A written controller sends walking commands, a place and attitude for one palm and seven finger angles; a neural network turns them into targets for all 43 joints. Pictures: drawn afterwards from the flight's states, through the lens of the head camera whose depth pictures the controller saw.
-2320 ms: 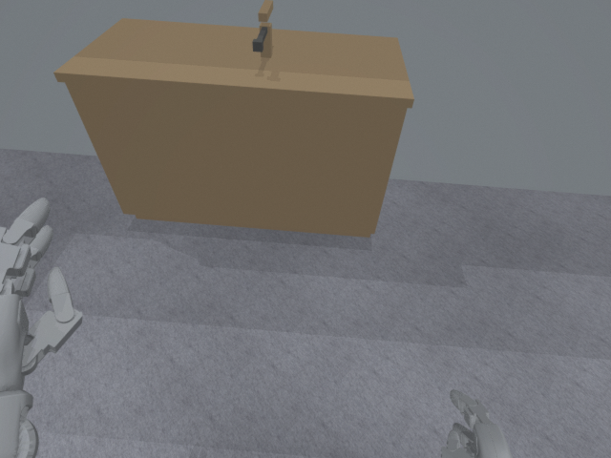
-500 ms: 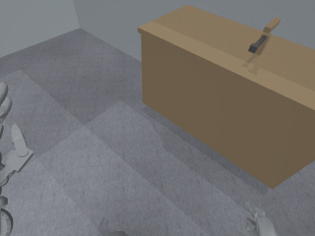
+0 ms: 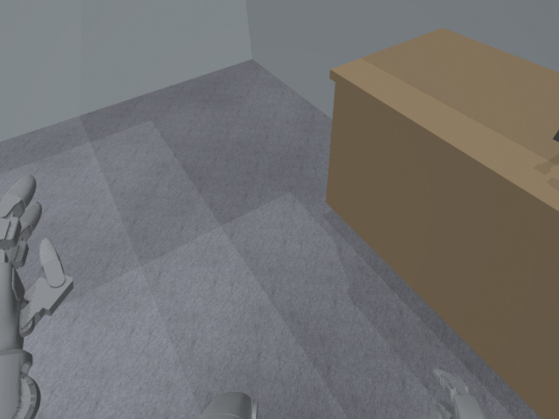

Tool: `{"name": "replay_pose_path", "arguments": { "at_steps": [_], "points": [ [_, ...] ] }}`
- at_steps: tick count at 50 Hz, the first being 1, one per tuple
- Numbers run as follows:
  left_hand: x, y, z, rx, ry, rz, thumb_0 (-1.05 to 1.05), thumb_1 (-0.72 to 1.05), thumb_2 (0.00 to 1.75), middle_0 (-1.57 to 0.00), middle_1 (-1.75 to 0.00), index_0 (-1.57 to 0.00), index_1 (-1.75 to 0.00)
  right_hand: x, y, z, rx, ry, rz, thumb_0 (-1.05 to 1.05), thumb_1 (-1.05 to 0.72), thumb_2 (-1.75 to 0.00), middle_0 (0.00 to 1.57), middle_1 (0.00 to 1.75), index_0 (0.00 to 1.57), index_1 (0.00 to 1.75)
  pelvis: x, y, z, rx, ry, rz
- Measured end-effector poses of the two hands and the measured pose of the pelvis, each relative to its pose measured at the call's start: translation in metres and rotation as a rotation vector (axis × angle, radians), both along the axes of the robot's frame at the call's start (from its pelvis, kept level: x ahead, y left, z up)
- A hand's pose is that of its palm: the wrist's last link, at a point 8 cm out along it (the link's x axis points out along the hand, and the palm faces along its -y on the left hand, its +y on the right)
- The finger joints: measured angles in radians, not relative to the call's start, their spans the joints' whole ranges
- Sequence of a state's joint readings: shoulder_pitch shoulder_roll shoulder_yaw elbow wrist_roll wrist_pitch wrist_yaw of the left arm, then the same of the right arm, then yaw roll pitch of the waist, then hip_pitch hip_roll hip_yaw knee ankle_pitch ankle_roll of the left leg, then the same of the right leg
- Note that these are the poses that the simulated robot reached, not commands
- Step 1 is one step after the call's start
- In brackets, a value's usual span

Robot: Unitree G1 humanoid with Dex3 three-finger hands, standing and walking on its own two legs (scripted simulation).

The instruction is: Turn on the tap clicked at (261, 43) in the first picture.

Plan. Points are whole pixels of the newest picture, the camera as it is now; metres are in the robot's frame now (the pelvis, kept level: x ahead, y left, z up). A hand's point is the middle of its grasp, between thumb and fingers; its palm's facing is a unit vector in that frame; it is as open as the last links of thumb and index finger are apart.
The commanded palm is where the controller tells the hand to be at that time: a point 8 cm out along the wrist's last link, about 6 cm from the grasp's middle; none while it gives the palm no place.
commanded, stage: walk to a spot facing it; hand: left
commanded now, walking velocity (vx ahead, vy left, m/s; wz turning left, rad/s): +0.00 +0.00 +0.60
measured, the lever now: out of the picture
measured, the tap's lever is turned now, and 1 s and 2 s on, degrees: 0 0 0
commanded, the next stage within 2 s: none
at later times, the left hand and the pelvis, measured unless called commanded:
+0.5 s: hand out of the picture +0.13 +0.26 +0.19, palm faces +0.59 -0.65 -0.47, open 7.4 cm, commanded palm +0.08 +0.29 +0.18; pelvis +0.01 -0.03 +0.00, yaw +17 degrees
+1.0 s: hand out of the picture -0.02 +0.26 +0.19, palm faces +0.84 -0.41 -0.36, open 7.4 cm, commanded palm -0.08 +0.26 +0.18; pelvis -0.05 -0.06 -0.01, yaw +35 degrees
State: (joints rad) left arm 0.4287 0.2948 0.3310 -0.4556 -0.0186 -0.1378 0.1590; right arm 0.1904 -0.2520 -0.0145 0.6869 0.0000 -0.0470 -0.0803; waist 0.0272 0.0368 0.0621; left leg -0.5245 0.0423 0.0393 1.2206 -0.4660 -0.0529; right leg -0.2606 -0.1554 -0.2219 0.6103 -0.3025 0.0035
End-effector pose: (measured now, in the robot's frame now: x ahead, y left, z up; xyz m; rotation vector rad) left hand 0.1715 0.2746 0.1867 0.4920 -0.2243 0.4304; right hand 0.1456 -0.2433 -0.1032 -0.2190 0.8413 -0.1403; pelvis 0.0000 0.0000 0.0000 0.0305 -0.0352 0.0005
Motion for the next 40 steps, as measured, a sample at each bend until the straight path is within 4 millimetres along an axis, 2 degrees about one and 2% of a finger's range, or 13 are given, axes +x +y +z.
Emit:
{"name": "replay_pose_path", "arguments": {
  "at_steps": [3,6,9,12,16,20,24,28,30,36,40],
  "points": [
    [-0.001,-0.005,0.004,-0.001,-0.008,-0.015,0.01,0.89,0.89,-0.22,-0.31,-0.21,-0.3,0.023,-0.014,0.021,-0.055,-0.044,0.004,0.02,-0.91,-0.9,0.2,0.3,0.21,0.3,0.005,-0.005,0.004,0.015,0.003,0.038],
    [-0.004,-0.003,0.015,0.03,-0.059,-0.027,0.01,0.89,0.89,-0.22,-0.31,-0.21,-0.3,0.046,-0.019,0.04,-0.102,-0.101,0.021,0.02,-0.91,-0.9,0.19,0.3,0.2,0.3,0.011,-0.005,0.004,0.014,0.019,0.068],
    [-0.009,0.01,0.022,0.064,-0.122,-0.016,0.01,0.89,0.89,-0.22,-0.31,-0.21,-0.3,0.066,-0.012,0.05,-0.135,-0.151,0.046,0.02,-0.91,-0.9,0.19,0.3,0.2,0.3,0.016,0.001,-0.002,0.002,0.033,0.094],
    [-0.013,0.027,0.018,0.078,-0.176,0.002,0.01,0.89,0.89,-0.22,-0.31,-0.21,-0.3,0.082,0.005,0.049,-0.123,-0.204,0.06,0.01,-0.91,-0.9,0.19,0.3,0.2,0.3,0.017,0.009,-0.014,-0.004,0.029,0.116],
    [-0.021,0.038,0.01,0.069,-0.117,0.048,0.01,0.89,0.89,-0.21,-0.31,-0.21,-0.3,0.083,0.041,0.045,-0.016,-0.184,0.141,0.01,-0.91,-0.9,0.19,0.3,0.2,0.3,0.013,0.002,-0.007,-0.041,0.023,0.176],
    [-0.048,0.026,0.013,0.05,-0.067,0.081,0.01,0.89,0.89,-0.21,-0.31,-0.21,-0.3,0.074,0.069,0.038,0.075,-0.141,0.243,0.01,-0.91,-0.9,0.19,0.3,0.2,0.3,0.011,-0.008,0.001,-0.068,0.029,0.234],
    [-0.082,0.011,0.02,0.081,-0.023,0.16,0.01,0.89,0.89,-0.22,-0.31,-0.21,-0.3,0.067,0.081,0.022,0.134,-0.092,0.333,0.01,-0.91,-0.9,0.2,0.3,0.21,0.3,0.008,-0.024,0.001,-0.071,0.03,0.287],
    [-0.11,-0.002,0.017,0.106,0.008,0.294,0.01,0.89,0.89,-0.22,-0.31,-0.21,-0.3,0.067,0.076,0.0,0.163,-0.053,0.414,0.01,-0.9,-0.9,0.2,0.3,0.21,0.3,0.002,-0.045,-0.007,-0.054,0.017,0.331],
    [-0.121,-0.006,0.014,0.061,0.01,0.358,0.01,0.89,0.89,-0.22,-0.31,-0.21,-0.3,0.067,0.067,-0.004,0.143,-0.024,0.446,0.01,-0.9,-0.9,0.2,0.3,0.21,0.3,-0.001,-0.052,-0.004,-0.037,0.007,0.364],
    [-0.146,-0.017,0.006,-0.028,0.012,0.438,0.01,0.89,0.89,-0.21,-0.31,-0.21,-0.3,0.078,0.035,0.014,0.036,-0.029,0.456,0.02,-0.91,-0.9,0.2,0.3,0.21,0.3,-0.007,-0.064,0.011,0.014,0.008,0.457],
    [-0.165,-0.02,0.009,-0.015,-0.008,0.449,0.01,0.89,0.89,-0.22,-0.31,-0.21,-0.3,0.091,0.022,0.032,-0.04,-0.082,0.465,0.02,-0.91,-0.9,0.2,0.3,0.21,0.3,-0.014,-0.067,0.012,0.012,0.028,0.51]
  ]
}}
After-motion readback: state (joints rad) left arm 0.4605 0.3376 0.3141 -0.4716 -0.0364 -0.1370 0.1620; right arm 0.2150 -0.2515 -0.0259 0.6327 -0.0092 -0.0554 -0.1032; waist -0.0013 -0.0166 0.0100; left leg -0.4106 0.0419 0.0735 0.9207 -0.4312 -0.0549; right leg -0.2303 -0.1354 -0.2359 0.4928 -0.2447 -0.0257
